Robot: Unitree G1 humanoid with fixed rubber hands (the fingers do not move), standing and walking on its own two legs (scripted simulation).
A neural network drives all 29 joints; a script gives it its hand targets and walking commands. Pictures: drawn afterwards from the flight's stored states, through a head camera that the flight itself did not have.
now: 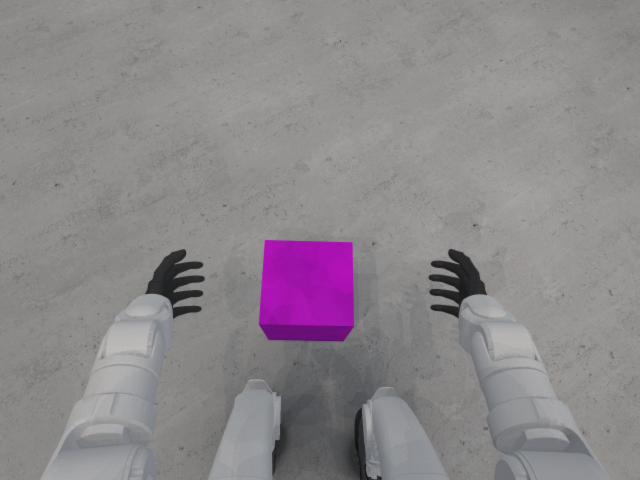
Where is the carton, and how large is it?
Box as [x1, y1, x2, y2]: [259, 240, 353, 340]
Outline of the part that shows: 265,240 259,324 268,339 343,340 353,326 352,242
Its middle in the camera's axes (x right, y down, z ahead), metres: -0.03 +0.13 +1.00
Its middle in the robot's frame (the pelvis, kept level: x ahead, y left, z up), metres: +0.47 +0.02 -0.56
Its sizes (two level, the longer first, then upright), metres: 0.210 0.200 0.250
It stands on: the floor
